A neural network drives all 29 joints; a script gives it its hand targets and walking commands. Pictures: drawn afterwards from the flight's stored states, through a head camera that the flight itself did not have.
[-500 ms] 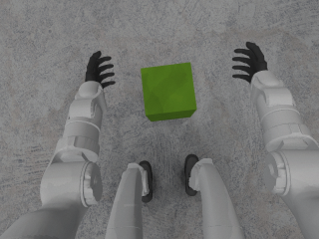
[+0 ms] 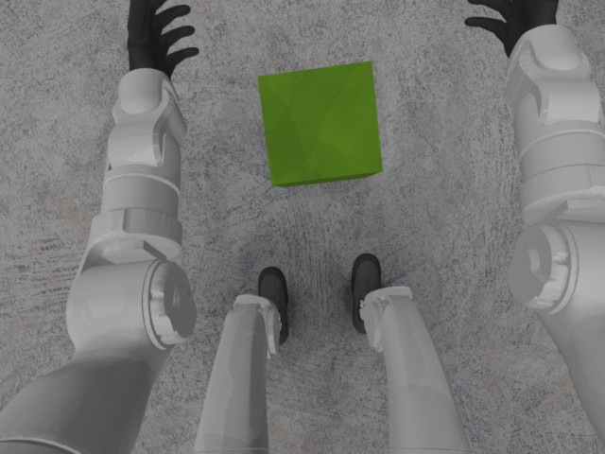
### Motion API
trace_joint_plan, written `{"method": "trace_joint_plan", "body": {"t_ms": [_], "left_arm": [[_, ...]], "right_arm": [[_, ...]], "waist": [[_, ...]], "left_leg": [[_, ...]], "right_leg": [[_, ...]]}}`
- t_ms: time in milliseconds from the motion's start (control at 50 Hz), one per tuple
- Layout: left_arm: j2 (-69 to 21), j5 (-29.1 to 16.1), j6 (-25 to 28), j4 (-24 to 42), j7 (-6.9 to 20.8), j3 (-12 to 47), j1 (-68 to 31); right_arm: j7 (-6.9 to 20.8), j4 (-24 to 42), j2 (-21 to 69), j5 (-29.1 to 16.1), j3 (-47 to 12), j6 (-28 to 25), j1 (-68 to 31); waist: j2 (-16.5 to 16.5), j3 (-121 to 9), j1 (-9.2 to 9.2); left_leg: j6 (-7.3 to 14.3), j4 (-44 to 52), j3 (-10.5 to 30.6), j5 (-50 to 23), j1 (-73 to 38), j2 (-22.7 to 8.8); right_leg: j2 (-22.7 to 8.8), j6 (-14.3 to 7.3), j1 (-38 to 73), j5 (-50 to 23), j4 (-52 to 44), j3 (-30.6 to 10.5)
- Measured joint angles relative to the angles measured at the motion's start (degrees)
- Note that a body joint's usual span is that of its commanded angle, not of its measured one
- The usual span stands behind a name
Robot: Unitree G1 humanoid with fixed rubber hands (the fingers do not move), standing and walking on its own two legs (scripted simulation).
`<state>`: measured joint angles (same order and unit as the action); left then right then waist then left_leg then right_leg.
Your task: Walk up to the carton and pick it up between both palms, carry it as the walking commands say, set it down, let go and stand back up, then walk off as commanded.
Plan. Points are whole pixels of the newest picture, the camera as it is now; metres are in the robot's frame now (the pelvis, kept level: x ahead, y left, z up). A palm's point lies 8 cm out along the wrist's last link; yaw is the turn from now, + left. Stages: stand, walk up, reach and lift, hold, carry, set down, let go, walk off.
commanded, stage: reach and lift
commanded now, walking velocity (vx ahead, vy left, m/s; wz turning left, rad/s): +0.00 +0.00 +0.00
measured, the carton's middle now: (319, 135) +0.51 -0.01 -0.53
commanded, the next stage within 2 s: none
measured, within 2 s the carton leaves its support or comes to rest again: neither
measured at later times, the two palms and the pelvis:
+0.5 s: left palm (198, 107) +0.52 +0.17 -0.27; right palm (461, 84) +0.53 -0.22 -0.27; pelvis -0.03 +0.00 -0.15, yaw +1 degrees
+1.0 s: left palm (227, 130) +0.51 +0.16 -0.42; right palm (425, 111) +0.52 -0.21 -0.41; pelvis -0.05 +0.00 -0.25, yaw +2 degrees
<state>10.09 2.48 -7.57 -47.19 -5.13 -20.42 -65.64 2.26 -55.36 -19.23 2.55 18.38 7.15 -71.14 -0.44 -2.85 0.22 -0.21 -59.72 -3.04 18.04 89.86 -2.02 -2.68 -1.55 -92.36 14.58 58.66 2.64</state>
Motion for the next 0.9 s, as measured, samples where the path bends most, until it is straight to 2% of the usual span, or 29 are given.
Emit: {"method": "trace_joint_plan", "body": {"t_ms": [100, 220, 520, 900], "left_arm": [[-1.3, 1.8, -0.2, -1.1, -0.2, -1.3, -0.1], [-1.2, 1.9, -0.9, -2.2, -1.4, -1.2, -2.2], [4.2, -7.5, -2.7, -4.0, -4.9, 6.3, -9.1], [6.9, -12.6, 1.3, -13.3, -4.7, 11.0, -16.6]], "right_arm": [[1.0, -2.7, 0.3, 1.4, 2.2, -0.6, 0.1], [0.5, -4.1, -0.2, 0.8, 2.2, -0.3, -2.0], [-3.7, -4.4, -4.2, -7.3, -4.6, 1.8, -7.9], [-5.8, -13.0, -6.3, -13.3, -11.2, -1.7, -16.0]], "waist": [[0.2, -2.0, -0.35], [0.6, -1.9, -0.39], [0.2, 4.9, -0.38], [-0.6, 16.2, -0.82]], "left_leg": [[0.2, -3.8, -0.2, 1.3, 4.2, 0.2], [0.3, -14.7, -0.4, 5.2, 11.7, 0.0], [0.1, -38.9, 0.9, 12.0, 26.9, 0.0], [-0.2, -55.9, 1.4, 15.5, 34.9, 0.5]], "right_leg": [[-0.1, 0.4, -4.3, 1.2, 3.9, -0.7], [-0.3, 0.4, -12.2, 4.9, 14.8, -1.5], [-1.2, -0.4, -27.5, 11.4, 38.8, -1.4], [-2.0, -1.1, -35.9, 14.6, 55.8, -1.9]]}}
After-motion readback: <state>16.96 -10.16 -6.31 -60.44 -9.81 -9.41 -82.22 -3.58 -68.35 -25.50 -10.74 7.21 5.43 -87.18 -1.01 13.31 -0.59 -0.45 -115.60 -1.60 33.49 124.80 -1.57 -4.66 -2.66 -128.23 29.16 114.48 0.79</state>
